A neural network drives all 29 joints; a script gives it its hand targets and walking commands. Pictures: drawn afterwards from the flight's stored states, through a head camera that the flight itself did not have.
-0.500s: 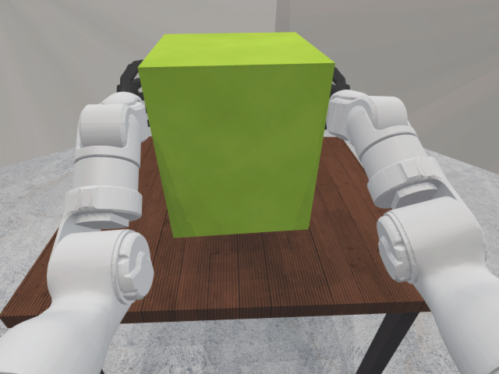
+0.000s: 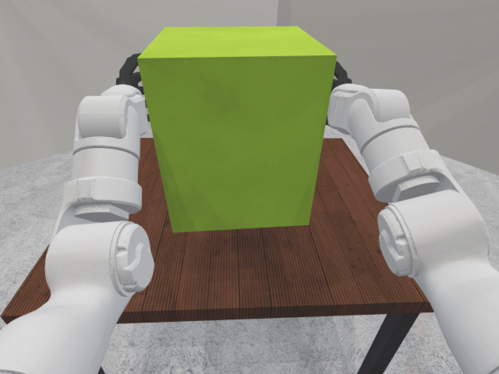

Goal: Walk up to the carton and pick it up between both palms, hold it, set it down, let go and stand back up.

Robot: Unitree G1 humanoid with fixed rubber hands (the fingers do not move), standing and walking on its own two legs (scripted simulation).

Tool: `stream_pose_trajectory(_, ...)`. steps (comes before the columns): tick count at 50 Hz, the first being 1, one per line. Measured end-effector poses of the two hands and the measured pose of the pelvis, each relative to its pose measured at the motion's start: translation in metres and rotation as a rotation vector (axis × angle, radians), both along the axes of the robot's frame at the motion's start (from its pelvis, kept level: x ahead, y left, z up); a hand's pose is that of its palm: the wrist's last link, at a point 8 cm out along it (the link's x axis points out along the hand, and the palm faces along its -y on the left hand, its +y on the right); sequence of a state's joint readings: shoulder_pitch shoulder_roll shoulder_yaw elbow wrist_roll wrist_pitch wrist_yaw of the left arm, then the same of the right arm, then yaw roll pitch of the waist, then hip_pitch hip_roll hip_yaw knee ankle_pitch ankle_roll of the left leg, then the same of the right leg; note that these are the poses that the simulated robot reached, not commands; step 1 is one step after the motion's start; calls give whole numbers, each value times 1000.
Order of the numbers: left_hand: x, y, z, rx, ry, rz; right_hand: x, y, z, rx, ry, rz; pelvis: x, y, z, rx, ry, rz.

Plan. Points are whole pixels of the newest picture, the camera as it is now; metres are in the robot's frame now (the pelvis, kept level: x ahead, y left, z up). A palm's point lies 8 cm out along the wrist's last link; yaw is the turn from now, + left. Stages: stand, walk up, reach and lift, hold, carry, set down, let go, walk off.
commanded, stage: hold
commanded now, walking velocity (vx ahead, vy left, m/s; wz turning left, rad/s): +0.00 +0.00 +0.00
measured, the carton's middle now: (236, 126) +0.40 +0.01 +0.29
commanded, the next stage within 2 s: set down in 0.08 s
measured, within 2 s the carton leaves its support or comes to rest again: neither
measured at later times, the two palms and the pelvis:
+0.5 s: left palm (124, 100) +0.41 +0.17 +0.32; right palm (320, 104) +0.41 -0.13 +0.31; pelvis +0.00 -0.01 +0.00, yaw +2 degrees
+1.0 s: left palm (139, 134) +0.42 +0.16 +0.26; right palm (315, 138) +0.43 -0.14 +0.24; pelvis +0.01 -0.01 +0.00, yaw +1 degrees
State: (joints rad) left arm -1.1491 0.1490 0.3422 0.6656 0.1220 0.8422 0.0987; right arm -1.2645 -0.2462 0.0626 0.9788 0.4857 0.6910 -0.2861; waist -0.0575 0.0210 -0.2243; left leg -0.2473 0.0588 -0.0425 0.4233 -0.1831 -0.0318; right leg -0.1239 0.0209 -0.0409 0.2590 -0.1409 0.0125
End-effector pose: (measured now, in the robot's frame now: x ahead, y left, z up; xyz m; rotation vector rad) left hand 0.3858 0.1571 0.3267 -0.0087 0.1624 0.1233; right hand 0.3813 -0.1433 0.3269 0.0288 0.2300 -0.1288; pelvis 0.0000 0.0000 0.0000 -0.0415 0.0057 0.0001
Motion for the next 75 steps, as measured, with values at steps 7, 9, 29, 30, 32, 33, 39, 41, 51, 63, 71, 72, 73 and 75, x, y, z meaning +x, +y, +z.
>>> stream_pose_trajectory(7,1,1,-8,1,10,-1,1,1,-6,-25,10,5,1,0,0,0,-1,2)
stream_pose_trajectory(9,0,3,-9,-6,2,6,2,4,-6,-36,3,14,1,1,0,1,2,3)
stream_pose_trajectory(29,29,11,-26,19,-81,32,37,11,-34,17,-78,28,6,-11,2,13,-33,33)
stream_pose_trajectory(30,30,9,-32,24,-76,31,38,10,-40,13,-74,28,6,-11,2,13,-34,33)
stream_pose_trajectory(32,32,6,-44,27,-65,32,41,7,-52,6,-64,30,7,-12,2,12,-32,33)
stream_pose_trajectory(33,33,5,-49,27,-60,34,42,5,-58,3,-59,32,7,-12,2,12,-30,33)
stream_pose_trajectory(39,32,0,-67,15,-65,61,48,1,-81,3,-66,57,7,-13,1,9,-5,27)
stream_pose_trajectory(41,31,0,-66,4,-77,71,48,1,-82,11,-78,65,7,-13,1,8,5,27)
stream_pose_trajectory(51,31,6,-64,-11,-54,87,52,8,-83,21,-54,72,9,-14,1,14,9,19)
stream_pose_trajectory(63,28,15,-81,-3,-37,106,55,16,-87,2,-39,90,9,-13,2,13,-3,22)
stream_pose_trajectory(71,27,13,-97,14,-19,120,57,16,-109,0,-23,110,5,-14,2,13,19,18)
stream_pose_trajectory(72,26,13,-97,16,-21,122,57,15,-111,3,-26,113,5,-14,2,13,23,18)
stream_pose_trajectory(73,27,12,-98,17,-21,124,58,15,-114,6,-26,114,5,-14,2,13,26,18)
stream_pose_trajectory(75,27,11,-99,19,-12,127,59,13,-118,9,-17,117,5,-15,2,15,29,16)
